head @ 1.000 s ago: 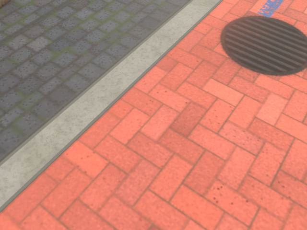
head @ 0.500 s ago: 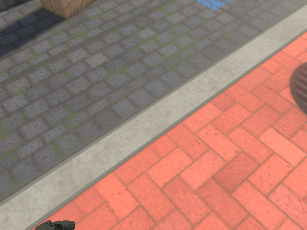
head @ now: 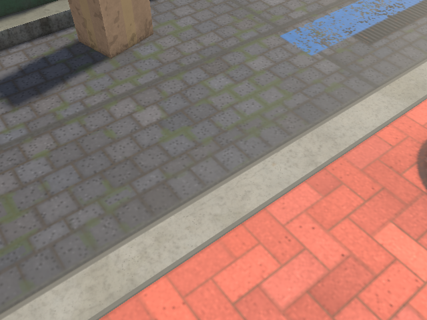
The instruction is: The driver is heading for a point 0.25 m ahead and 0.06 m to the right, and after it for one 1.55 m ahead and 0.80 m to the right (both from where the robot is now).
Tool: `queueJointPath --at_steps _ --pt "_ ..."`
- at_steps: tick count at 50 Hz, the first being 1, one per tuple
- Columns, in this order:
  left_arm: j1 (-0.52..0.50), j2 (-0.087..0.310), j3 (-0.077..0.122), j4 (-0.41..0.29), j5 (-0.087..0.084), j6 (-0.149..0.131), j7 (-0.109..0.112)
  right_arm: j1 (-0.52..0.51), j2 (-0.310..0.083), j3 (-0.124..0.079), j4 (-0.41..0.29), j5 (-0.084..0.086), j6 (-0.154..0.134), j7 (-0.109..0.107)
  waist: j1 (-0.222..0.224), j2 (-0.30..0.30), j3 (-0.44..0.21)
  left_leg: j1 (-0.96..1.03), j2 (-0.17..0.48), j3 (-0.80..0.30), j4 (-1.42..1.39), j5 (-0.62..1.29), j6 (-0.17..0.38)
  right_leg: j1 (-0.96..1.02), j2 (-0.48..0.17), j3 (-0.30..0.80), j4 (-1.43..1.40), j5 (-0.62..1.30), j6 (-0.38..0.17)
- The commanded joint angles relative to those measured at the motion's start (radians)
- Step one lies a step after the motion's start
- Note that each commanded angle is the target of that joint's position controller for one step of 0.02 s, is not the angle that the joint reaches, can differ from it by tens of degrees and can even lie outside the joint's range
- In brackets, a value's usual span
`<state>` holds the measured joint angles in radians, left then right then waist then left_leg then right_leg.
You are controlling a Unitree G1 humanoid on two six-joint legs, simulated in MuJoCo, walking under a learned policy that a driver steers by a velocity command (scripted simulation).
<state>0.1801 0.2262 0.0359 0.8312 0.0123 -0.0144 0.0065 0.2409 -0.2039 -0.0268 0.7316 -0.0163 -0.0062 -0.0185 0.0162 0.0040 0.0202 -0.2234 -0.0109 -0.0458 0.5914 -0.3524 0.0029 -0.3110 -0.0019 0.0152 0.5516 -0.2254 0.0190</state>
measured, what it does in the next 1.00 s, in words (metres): walks ahead, turning right: right foot, then left foot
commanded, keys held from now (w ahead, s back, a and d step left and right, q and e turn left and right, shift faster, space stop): no key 0.06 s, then e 0.02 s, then w+e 0.92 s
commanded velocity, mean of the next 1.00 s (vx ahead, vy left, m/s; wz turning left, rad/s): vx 0.35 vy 0.00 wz -0.42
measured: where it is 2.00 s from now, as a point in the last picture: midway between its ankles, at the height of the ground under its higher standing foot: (358, 244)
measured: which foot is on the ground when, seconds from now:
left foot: down 0.00-0.40, up 0.42-0.88, down 0.90-1.00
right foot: down 0.00-0.14, up 0.16-0.38, down 0.40-0.90, up 0.92-1.00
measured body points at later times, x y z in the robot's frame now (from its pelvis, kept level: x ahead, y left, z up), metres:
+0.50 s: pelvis +0.12 -0.08 -0.01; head +0.13 -0.10 +0.44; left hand +0.28 +0.18 -0.11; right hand +0.15 -0.37 -0.13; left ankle +0.03 +0.10 -0.64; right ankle +0.12 -0.16 -0.73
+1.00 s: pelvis +0.39 -0.12 +0.00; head +0.42 -0.14 +0.45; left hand +0.55 +0.11 -0.12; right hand +0.46 -0.44 -0.08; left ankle +0.51 -0.06 -0.73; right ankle +0.20 -0.17 -0.64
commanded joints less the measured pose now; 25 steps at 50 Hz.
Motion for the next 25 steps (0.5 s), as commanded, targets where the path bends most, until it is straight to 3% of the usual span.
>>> queueJointPath --at_steps 1,4,6,7,8,9,10,11,13,15,17,19,20,21,22,23,24,25 --pt "-0.027 0.093 0.022 -0.042 -0.004 -0.009 0.008 0.011 -0.115 -0.032 -0.057 0.003 -0.015 -0.003 -0.006 0.001 -0.048 -0.069 0.058 -0.064 -0.124 0.198 0.034 0.111 -0.038 0.044 -0.039 0.179 -0.027" --pt "-0.028 0.098 0.023 -0.021 -0.009 -0.003 0.012 0.016 -0.110 -0.034 -0.049 0.003 -0.015 -0.004 -0.007 -0.001 -0.053 -0.041 0.048 -0.045 -0.117 0.234 0.031 0.104 -0.040 0.052 -0.031 0.207 -0.029" --pt "-0.035 0.096 0.023 -0.010 -0.018 0.004 0.012 0.050 -0.135 -0.047 -0.038 0.003 -0.009 -0.010 -0.027 0.041 -0.047 -0.011 0.054 -0.053 -0.161 0.002 0.052 0.032 0.012 0.010 0.020 -0.004 -0.034" --pt "-0.062 0.103 0.026 -0.021 -0.025 0.004 0.012 0.065 -0.165 -0.058 -0.043 0.006 -0.006 -0.015 -0.046 0.091 -0.013 0.004 0.099 -0.117 -0.211 -0.156 0.092 -0.058 0.046 -0.023 0.089 -0.144 -0.035" --pt "-0.104 0.110 0.029 -0.046 -0.033 -0.001 0.008 0.093 -0.194 -0.069 -0.042 0.013 -0.007 -0.020 -0.066 0.150 0.038 0.030 0.200 -0.238 -0.288 -0.297 0.154 -0.181 0.053 -0.047 0.173 -0.210 -0.040" --pt "-0.151 0.118 0.031 -0.075 -0.041 -0.011 0.002 0.106 -0.219 -0.078 -0.039 0.021 -0.014 -0.026 -0.082 0.183 0.101 0.042 0.307 -0.360 -0.355 -0.361 0.215 -0.295 0.014 -0.032 0.262 -0.239 -0.057" --pt "-0.195 0.122 0.034 -0.098 -0.047 -0.021 -0.004 0.135 -0.220 -0.081 -0.031 0.017 -0.030 -0.030 -0.104 0.174 0.140 0.073 0.373 -0.444 -0.387 -0.327 0.257 -0.400 -0.028 0.017 0.368 -0.300 -0.073" --pt "-0.194 0.116 0.036 -0.105 -0.052 -0.029 -0.010 0.142 -0.212 -0.080 -0.022 0.014 -0.045 -0.033 -0.098 0.145 0.151 0.135 0.408 -0.456 -0.386 -0.240 0.271 -0.492 -0.063 0.056 0.430 -0.328 -0.087" --pt "-0.169 0.105 0.032 -0.097 -0.052 -0.038 -0.025 0.097 -0.192 -0.079 -0.024 0.027 -0.058 -0.030 -0.081 0.100 0.118 0.226 0.380 -0.330 -0.375 -0.068 0.230 -0.516 -0.106 0.063 0.374 -0.282 -0.093" --pt "-0.156 0.091 0.023 -0.089 -0.044 -0.040 -0.045 0.045 -0.214 -0.087 -0.029 0.027 -0.057 -0.019 -0.070 0.096 0.065 0.158 0.302 -0.155 -0.369 0.092 0.179 -0.332 -0.091 -0.020 0.268 -0.174 -0.078" --pt "-0.089 0.099 0.026 -0.066 -0.045 -0.034 -0.058 0.012 -0.234 -0.096 -0.031 0.034 -0.051 -0.007 -0.036 0.103 0.025 0.048 0.241 -0.022 -0.329 0.126 0.140 -0.105 -0.032 -0.103 0.166 -0.055 -0.064" --pt "0.065 0.140 0.053 -0.018 -0.039 -0.024 -0.056 0.012 -0.229 -0.093 -0.029 0.039 -0.051 -0.002 0.041 0.076 -0.046 -0.047 0.196 0.074 -0.142 0.291 0.098 0.161 0.066 -0.177 0.085 0.012 -0.078" --pt "0.186 0.194 0.083 0.006 -0.046 -0.020 -0.048 0.023 -0.195 -0.080 -0.031 0.030 -0.055 -0.003 0.101 0.010 -0.108 -0.119 0.157 0.154 0.094 0.376 0.048 0.329 0.062 -0.117 0.049 -0.003 -0.117" --pt "0.298 0.313 0.109 0.009 -0.048 -0.019 -0.027 -0.007 -0.107 -0.052 -0.075 -0.009 -0.063 -0.005 0.124 -0.276 -0.138 -0.368 0.065 0.196 0.516 -0.010 -0.042 0.465 -0.187 0.332 -0.100 -0.080 -0.236" --pt "0.287 0.341 0.096 -0.033 -0.032 -0.041 -0.038 0.005 -0.088 -0.043 -0.126 0.022 -0.093 -0.006 0.092 -0.337 -0.245 -0.587 -0.059 -0.001 0.707 -0.243 -0.048 0.569 -0.355 0.892 -0.367 -0.357 -0.407" --pt "0.229 0.273 0.078 -0.045 -0.026 -0.057 -0.041 -0.047 -0.175 -0.059 -0.119 0.067 -0.116 0.003 0.099 -0.164 -0.133 -0.697 0.020 -0.059 0.771 -0.167 -0.017 0.523 -0.370 0.834 -0.392 -0.455 -0.390" --pt "0.184 0.228 0.065 -0.056 -0.025 -0.065 -0.038 -0.086 -0.202 -0.063 -0.125 0.067 -0.130 0.008 0.081 -0.105 -0.060 -0.706 0.063 -0.049 0.725 -0.067 0.018 0.438 -0.333 0.704 -0.363 -0.400 -0.348" --pt "0.126 0.207 0.055 -0.073 -0.023 -0.065 -0.037 -0.076 -0.195 -0.064 -0.106 0.040 -0.134 0.004 0.043 -0.028 -0.017 -0.643 0.102 -0.048 0.652 0.013 0.025 0.335 -0.287 0.584 -0.345 -0.272 -0.307"
Keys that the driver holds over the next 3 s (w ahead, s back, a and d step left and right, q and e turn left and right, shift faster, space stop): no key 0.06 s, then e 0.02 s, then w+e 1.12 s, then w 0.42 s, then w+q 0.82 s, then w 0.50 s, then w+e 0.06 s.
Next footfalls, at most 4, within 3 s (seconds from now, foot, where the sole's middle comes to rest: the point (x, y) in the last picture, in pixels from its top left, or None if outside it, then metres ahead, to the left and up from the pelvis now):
0.40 right None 0.16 -0.16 -0.77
0.90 left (250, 312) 0.55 -0.08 -0.77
1.40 right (370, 293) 0.61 -0.47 -0.77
1.94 left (351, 195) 1.01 -0.49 -0.77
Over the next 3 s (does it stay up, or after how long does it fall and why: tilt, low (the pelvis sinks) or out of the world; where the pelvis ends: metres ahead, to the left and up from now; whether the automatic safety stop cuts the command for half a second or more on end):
stays up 1.35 -0.66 0.00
